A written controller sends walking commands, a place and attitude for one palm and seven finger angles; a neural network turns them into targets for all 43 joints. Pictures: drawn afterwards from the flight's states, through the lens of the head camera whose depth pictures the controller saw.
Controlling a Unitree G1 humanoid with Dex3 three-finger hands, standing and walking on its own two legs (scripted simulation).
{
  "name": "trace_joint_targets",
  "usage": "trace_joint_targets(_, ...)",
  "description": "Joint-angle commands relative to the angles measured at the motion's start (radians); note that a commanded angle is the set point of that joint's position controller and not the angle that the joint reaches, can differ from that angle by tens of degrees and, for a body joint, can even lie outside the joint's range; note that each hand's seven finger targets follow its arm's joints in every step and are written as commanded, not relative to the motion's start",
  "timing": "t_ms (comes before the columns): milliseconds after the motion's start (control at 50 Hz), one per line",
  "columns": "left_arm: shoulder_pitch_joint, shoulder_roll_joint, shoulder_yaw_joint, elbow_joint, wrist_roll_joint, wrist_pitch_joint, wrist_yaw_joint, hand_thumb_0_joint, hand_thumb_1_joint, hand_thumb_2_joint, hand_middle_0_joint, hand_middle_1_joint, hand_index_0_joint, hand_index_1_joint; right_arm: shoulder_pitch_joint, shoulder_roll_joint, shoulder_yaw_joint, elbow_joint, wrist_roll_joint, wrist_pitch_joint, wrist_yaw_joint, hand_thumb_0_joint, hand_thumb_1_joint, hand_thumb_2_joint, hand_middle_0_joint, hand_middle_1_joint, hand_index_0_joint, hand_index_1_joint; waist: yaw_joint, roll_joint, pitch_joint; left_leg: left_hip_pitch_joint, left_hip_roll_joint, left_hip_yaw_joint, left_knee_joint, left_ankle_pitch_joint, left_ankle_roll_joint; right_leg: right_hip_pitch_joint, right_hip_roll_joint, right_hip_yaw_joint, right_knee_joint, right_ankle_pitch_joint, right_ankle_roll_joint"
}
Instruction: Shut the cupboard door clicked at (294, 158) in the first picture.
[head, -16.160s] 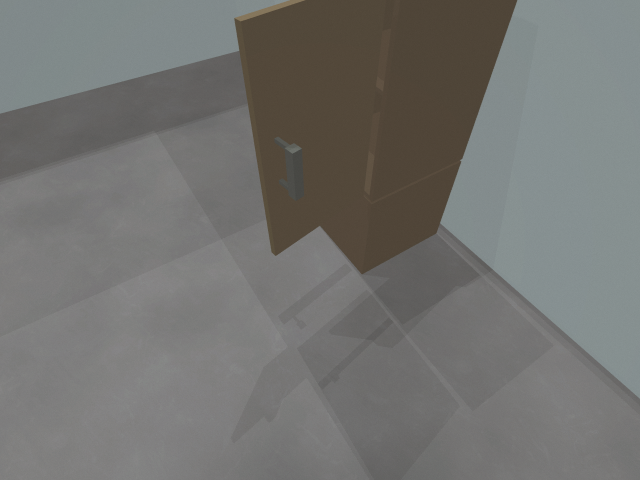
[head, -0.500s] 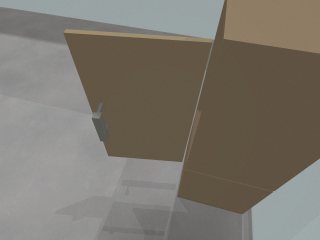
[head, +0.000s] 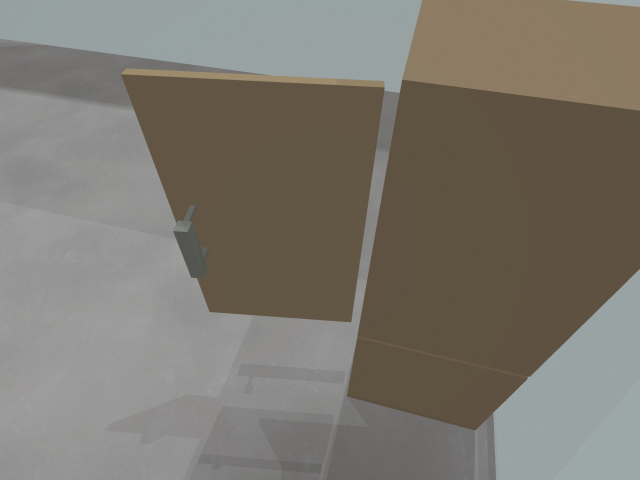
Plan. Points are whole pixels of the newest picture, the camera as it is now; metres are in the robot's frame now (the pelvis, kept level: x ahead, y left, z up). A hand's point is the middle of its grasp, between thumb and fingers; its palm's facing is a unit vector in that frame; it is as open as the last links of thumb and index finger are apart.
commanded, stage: come to a stop and stand still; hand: left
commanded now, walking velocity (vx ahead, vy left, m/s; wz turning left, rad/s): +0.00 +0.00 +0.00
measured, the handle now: (195, 241) +0.51 +0.26 -0.06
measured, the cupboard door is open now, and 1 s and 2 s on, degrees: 100 100 100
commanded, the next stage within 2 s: look again from close up in 0.20 s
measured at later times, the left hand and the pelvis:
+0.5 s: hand out of the picture -0.01 +0.18 -0.18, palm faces +0.03 -0.98 -0.22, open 7.4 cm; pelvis +0.00 +0.01 -0.01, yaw +1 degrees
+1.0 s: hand out of the picture +0.04 +0.21 -0.18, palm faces +0.01 -0.97 -0.22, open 7.4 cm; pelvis +0.02 +0.02 -0.01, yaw +0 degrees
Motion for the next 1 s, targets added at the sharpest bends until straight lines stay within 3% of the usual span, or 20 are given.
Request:
trace_joint_targets(0,0.065,0.122,0.016,-0.024,-0.007,-0.018,0.002,0.000,0.900,0.900,-0.200,-0.300,-0.200,-0.300,0.041,-0.104,-0.012,-0.024,-0.002,-0.018,-0.005,0.000,-0.900,-0.900,0.200,0.300,0.200,0.300,-0.002,-0.018,0.052,0.040,0.062,-0.082,-0.064,0.016,0.023,-0.107,-0.091,0.095,-0.128,0.051,-0.031)
trace_joint_targets(20,0.075,0.120,0.016,-0.021,-0.006,-0.019,0.002,0.000,0.900,0.900,-0.200,-0.300,-0.200,-0.300,0.045,-0.096,-0.011,-0.021,0.000,-0.017,-0.006,0.000,-0.900,-0.900,0.200,0.300,0.200,0.300,0.000,-0.036,0.053,0.039,0.063,-0.080,-0.065,0.014,0.025,-0.102,-0.089,0.096,-0.133,0.053,-0.031)
trace_joint_targets(100,0.096,0.114,0.012,-0.008,-0.008,-0.021,0.003,0.000,0.900,0.900,-0.200,-0.300,-0.200,-0.300,0.046,-0.102,-0.010,-0.015,0.001,-0.020,-0.007,0.000,-0.900,-0.900,0.200,0.300,0.200,0.300,0.001,-0.008,0.044,0.044,0.066,-0.080,-0.062,0.035,0.023,-0.098,-0.090,0.093,-0.124,0.084,-0.033)
trace_joint_targets(260,0.124,0.106,0.010,0.007,-0.007,-0.022,0.004,0.000,0.900,0.900,-0.200,-0.300,-0.200,-0.300,0.054,-0.097,-0.009,-0.008,0.001,-0.021,-0.010,0.000,-0.900,-0.900,0.200,0.300,0.200,0.300,0.001,-0.008,0.038,0.044,0.066,-0.080,-0.054,0.055,0.023,-0.088,-0.089,0.087,-0.114,0.113,-0.033)
trace_joint_targets(280,0.158,0.083,0.002,0.041,0.011,-0.038,0.043,0.000,0.900,0.900,-0.200,-0.300,-0.200,-0.300,-0.024,-0.105,-0.007,-0.079,0.001,-0.030,0.001,0.000,-0.900,-0.900,0.200,0.300,0.200,0.300,0.017,0.050,0.101,-0.055,0.079,-0.046,0.147,0.078,-0.005,-0.119,-0.146,0.125,-0.103,0.339,-0.013)
trace_joint_targets(300,0.109,0.145,0.012,-0.012,0.001,-0.042,0.034,0.000,0.900,0.900,-0.200,-0.300,-0.200,-0.300,0.035,-0.045,-0.003,-0.105,0.000,-0.011,0.007,0.000,-0.900,-0.900,0.200,0.300,0.200,0.300,-0.039,0.037,0.037,-0.023,0.034,-0.070,0.122,-0.098,0.003,-0.147,-0.167,0.158,-0.116,0.092,-0.047)
trace_joint_targets(320,0.063,0.151,0.017,-0.031,0.001,-0.050,0.027,0.000,0.900,0.900,-0.200,-0.300,-0.200,-0.300,0.063,-0.052,-0.001,-0.103,-0.012,-0.009,0.011,0.000,-0.900,-0.900,0.200,0.300,0.200,0.300,-0.043,0.065,0.026,0.001,0.032,-0.068,0.116,-0.059,0.003,-0.162,-0.152,0.129,-0.096,0.034,-0.069)
trace_joint_targets(340,0.060,0.132,0.013,-0.034,-0.001,-0.044,0.020,0.000,0.900,0.900,-0.200,-0.300,-0.200,-0.300,0.088,-0.064,-0.004,-0.113,-0.013,-0.016,0.009,0.000,-0.900,-0.900,0.200,0.300,0.200,0.300,-0.045,0.073,0.001,0.009,0.040,-0.074,0.098,-0.037,0.012,-0.166,-0.122,0.101,-0.058,-0.029,-0.067)
trace_joint_targets(400,0.079,0.090,0.005,-0.027,-0.003,-0.030,0.015,0.000,0.900,0.900,-0.200,-0.300,-0.200,-0.300,0.091,-0.086,-0.004,-0.129,-0.009,-0.025,0.002,0.000,-0.900,-0.900,0.200,0.300,0.200,0.300,-0.023,0.020,0.020,-0.045,0.061,-0.111,0.054,0.021,0.036,-0.129,-0.073,0.065,-0.003,-0.024,-0.051)
trace_joint_targets(420,0.085,0.087,0.007,-0.028,-0.002,-0.030,0.014,0.000,0.900,0.900,-0.200,-0.300,-0.200,-0.300,0.083,-0.078,-0.002,-0.132,-0.010,-0.029,-0.001,0.000,-0.900,-0.900,0.200,0.300,0.200,0.300,-0.012,0.021,0.033,-0.061,0.063,-0.112,0.047,0.059,0.041,-0.111,-0.072,0.056,0.005,0.026,-0.049)
trace_joint_targets(480,0.074,0.091,0.006,-0.032,-0.004,-0.021,0.012,0.000,0.900,0.900,-0.200,-0.300,-0.200,-0.300,0.073,-0.095,-0.002,-0.136,-0.009,-0.026,-0.002,0.000,-0.900,-0.900,0.200,0.300,0.200,0.300,-0.008,-0.039,0.057,-0.064,0.058,-0.113,0.026,0.023,0.043,-0.122,-0.073,0.058,0.009,-0.006,-0.039)
trace_joint_targets(640,0.055,0.118,0.012,-0.044,-0.005,-0.013,0.010,0.000,0.900,0.900,-0.200,-0.300,-0.200,-0.300,0.056,-0.113,0.000,-0.115,-0.010,-0.032,-0.004,0.000,-0.900,-0.900,0.200,0.300,0.200,0.300,0.006,-0.010,0.028,-0.032,0.061,-0.104,0.003,0.105,0.049,-0.074,-0.079,0.054,0.019,0.092,-0.029)
trace_joint_targets(860,0.026,0.149,0.016,-0.039,-0.005,-0.013,0.008,0.000,0.900,0.900,-0.200,-0.300,-0.200,-0.300,0.027,-0.129,-0.005,-0.083,-0.007,-0.031,-0.008,0.000,-0.900,-0.900,0.200,0.300,0.200,0.300,0.002,-0.001,0.004,0.028,0.066,-0.084,0.010,0.184,0.043,-0.047,-0.092,0.059,-0.001,0.208,-0.024)
trace_joint_targets(920,0.037,0.147,0.020,-0.035,-0.002,-0.009,0.008,0.000,0.900,0.900,-0.200,-0.300,-0.200,-0.300,0.029,-0.114,-0.003,-0.078,-0.007,-0.023,-0.004,0.000,-0.900,-0.900,0.200,0.300,0.200,0.300,0.009,-0.004,0.012,0.010,0.052,-0.067,0.026,0.121,0.041,-0.034,-0.105,0.066,-0.004,0.186,-0.031)
trace_joint_targets(980,0.039,0.166,0.032,-0.042,0.002,0.000,0.007,0.000,0.900,0.900,-0.200,-0.300,-0.200,-0.300,0.022,-0.119,-0.007,-0.099,-0.010,-0.011,0.002,0.000,-0.900,-0.900,0.200,0.300,0.200,0.300,0.011,-0.018,0.038,-0.032,0.028,-0.050,0.054,0.004,0.035,-0.056,-0.130,0.108,-0.009,0.071,-0.052)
